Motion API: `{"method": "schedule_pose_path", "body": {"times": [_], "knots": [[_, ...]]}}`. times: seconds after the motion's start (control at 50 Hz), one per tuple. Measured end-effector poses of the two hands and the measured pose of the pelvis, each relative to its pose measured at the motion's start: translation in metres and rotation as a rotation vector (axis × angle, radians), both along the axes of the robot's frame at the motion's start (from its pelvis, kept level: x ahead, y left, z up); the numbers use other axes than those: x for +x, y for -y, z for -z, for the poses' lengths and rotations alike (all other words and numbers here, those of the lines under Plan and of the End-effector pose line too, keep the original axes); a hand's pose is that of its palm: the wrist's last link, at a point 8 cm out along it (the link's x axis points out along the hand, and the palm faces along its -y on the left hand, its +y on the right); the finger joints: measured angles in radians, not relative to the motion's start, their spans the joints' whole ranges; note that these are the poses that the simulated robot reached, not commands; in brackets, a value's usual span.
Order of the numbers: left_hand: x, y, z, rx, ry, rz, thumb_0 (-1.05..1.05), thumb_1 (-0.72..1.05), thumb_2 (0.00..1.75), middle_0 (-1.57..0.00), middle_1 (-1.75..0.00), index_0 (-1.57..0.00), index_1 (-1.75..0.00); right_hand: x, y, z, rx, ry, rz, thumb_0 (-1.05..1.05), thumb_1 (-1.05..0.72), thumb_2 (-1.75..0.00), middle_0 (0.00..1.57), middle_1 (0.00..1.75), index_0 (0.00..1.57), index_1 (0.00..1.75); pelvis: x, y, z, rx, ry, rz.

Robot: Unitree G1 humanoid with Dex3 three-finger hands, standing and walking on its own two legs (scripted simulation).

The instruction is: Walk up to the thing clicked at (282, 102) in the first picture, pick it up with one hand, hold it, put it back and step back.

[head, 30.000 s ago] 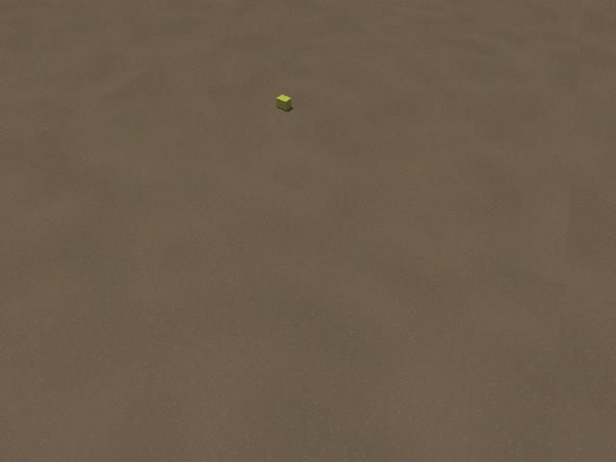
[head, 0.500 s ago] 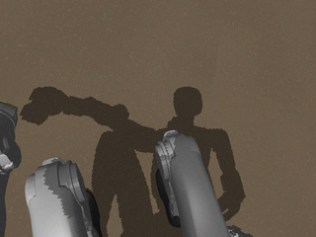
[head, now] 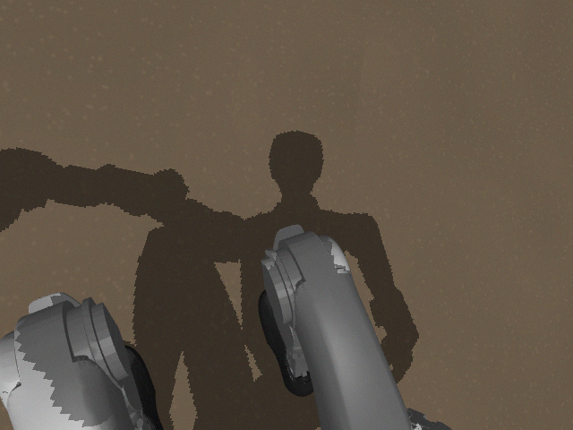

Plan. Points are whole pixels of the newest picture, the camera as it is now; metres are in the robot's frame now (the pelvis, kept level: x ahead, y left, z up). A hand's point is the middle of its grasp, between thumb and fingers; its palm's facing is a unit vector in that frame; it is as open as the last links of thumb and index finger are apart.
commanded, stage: rest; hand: left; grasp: from above
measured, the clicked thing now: out of the picture +0.45 +0.33 -0.23
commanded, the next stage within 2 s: open in 1.04 s
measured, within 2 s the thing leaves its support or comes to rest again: rests again in 0.94 s
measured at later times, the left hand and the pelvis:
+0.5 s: hand out of the picture +0.44 +0.32 -0.23, palm faces -0.18 -0.40 -0.90, open 8.3 cm; pelvis +0.00 +0.00 +0.00, yaw -2 degrees
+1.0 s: hand out of the picture +0.45 +0.32 -0.25, palm faces -0.17 -0.41 -0.90, open 8.4 cm; pelvis -0.01 +0.01 +0.00, yaw -4 degrees
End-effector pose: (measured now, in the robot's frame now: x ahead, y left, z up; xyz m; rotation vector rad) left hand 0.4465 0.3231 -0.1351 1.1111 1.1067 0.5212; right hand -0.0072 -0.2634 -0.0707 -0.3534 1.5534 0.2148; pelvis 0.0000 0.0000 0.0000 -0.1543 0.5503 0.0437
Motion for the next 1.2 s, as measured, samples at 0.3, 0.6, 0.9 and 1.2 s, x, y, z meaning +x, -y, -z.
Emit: {"method": "schedule_pose_path", "body": {"times": [0.3, 0.6, 0.9, 1.2], "knots": [[-0.003, 0.000, 0.025, 0.002, -0.021, -0.004, 0.00, 0.23, 0.22, -0.93, -0.24, -0.94, -0.24, -0.005, -0.008, -0.010, 0.025, -0.016, -0.025, 0.00, -0.92, -0.90, 0.20, 0.30, 0.20, 0.30, 0.000, -0.001, 0.002, -0.024, 0.023, 0.013], [-0.002, 0.002, 0.042, -0.001, -0.011, -0.026, 0.00, 0.25, 0.21, -0.91, -0.27, -0.91, -0.26, -0.010, -0.015, -0.028, 0.021, -0.030, -0.060, 0.00, -0.92, -0.90, 0.19, 0.30, 0.20, 0.30, -0.002, -0.006, 0.000, -0.053, 0.049, 0.020], [0.001, 0.002, 0.052, -0.002, -0.011, -0.038, 0.00, 0.26, 0.23, -0.88, -0.29, -0.88, -0.29, -0.022, -0.029, -0.037, 0.028, -0.037, -0.059, 0.00, -0.92, -0.90, 0.19, 0.30, 0.20, 0.30, -0.005, -0.010, 0.000, -0.079, 0.072, 0.024], [-0.001, 0.003, 0.059, -0.009, -0.013, -0.055, 0.00, 0.26, 0.27, -0.84, -0.34, -0.85, -0.33, -0.022, -0.035, -0.044, 0.032, -0.029, -0.083, 0.00, -0.92, -0.90, 0.20, 0.30, 0.20, 0.30, -0.007, -0.012, -0.002, -0.095, 0.087, 0.027]]}}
